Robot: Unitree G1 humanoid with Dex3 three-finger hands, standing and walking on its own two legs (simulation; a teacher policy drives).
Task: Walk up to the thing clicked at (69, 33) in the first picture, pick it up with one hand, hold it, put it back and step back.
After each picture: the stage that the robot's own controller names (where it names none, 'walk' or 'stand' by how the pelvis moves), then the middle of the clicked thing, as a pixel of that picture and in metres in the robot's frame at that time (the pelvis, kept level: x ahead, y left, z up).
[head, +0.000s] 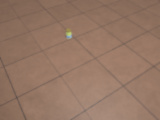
stand; (68, 33) +1.65 +0.23 -0.72
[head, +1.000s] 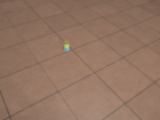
walk; (66, 45) +1.52 +0.18 -0.71
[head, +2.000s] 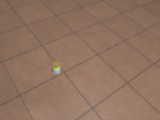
walk; (56, 67) +0.99 +0.19 -0.72
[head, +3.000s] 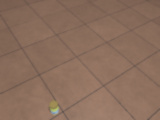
walk; (54, 107) +0.60 +0.21 -0.72
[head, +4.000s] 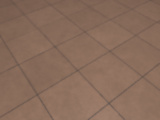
stand; out of the picture +0.39 +0.24 -0.70
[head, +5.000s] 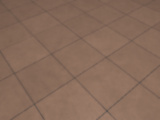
stand; out of the picture +0.34 +0.25 -0.72
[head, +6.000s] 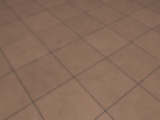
stand; out of the picture +0.35 +0.24 -0.73
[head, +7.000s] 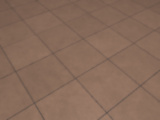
stand; out of the picture +0.34 +0.24 -0.73
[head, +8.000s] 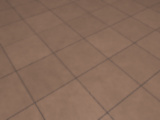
stand; out of the picture +0.34 +0.24 -0.73
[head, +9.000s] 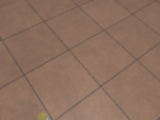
go down; (42, 118) +0.37 +0.25 -0.65
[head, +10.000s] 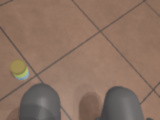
go down; (20, 70) +0.42 +0.28 -0.30
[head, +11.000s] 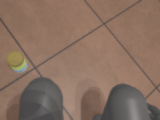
close in; (17, 62) +0.42 +0.30 -0.28
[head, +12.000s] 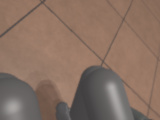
close in; out of the picture +0.39 +0.33 -0.21
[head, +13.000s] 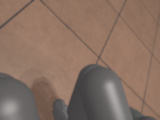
close; out of the picture +0.39 +0.34 -0.22
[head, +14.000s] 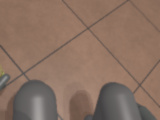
lift; out of the picture +0.33 +0.30 -0.10
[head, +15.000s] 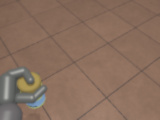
hold; (32, 91) +0.33 +0.18 +0.03
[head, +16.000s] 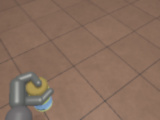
hold; (40, 94) +0.33 +0.17 -0.01
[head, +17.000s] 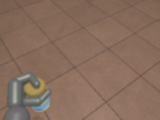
hold; (38, 95) +0.33 +0.18 -0.01
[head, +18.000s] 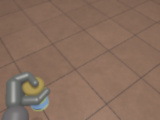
crouch; (36, 94) +0.33 +0.18 +0.00
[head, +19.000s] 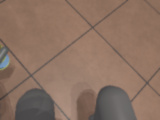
crouch; out of the picture +0.43 +0.28 -0.10
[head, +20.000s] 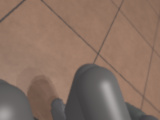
lower; out of the picture +0.40 +0.34 -0.22
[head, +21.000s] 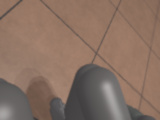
lower; out of the picture +0.39 +0.35 -0.22
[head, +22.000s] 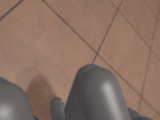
lower; out of the picture +0.39 +0.35 -0.22
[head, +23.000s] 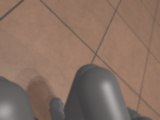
lower; out of the picture +0.39 +0.35 -0.22
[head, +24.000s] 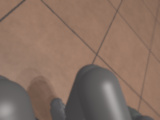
open; out of the picture +0.39 +0.35 -0.22
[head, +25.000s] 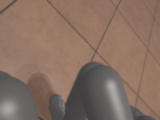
withdraw; out of the picture +0.39 +0.34 -0.22
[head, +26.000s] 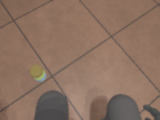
walk; (38, 73) +0.44 +0.26 -0.41
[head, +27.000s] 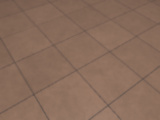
stand; out of the picture +0.37 +0.22 -0.66
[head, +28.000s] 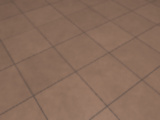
stand; out of the picture +0.37 +0.24 -0.67
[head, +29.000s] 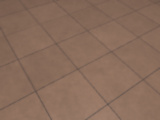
stand; out of the picture +0.38 +0.23 -0.68
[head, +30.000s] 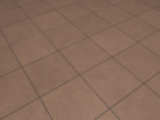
stand; out of the picture +0.39 +0.23 -0.72
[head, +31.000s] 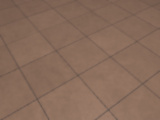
stand; out of the picture +0.36 +0.24 -0.73
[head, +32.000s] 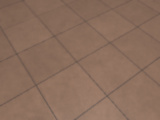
walk; out of the picture +0.38 +0.24 -0.72
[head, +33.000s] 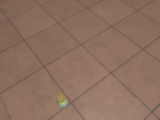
walk; (62, 100) +0.55 +0.22 -0.71
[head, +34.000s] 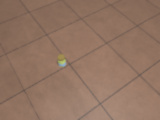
walk; (61, 60) +0.89 +0.21 -0.69
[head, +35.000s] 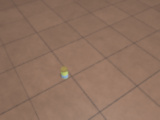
stand; (64, 72) +0.99 +0.24 -0.71
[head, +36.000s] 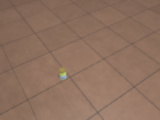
stand; (62, 73) +0.99 +0.23 -0.72
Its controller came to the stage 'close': yes
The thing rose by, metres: 0.71
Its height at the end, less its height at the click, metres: +0.00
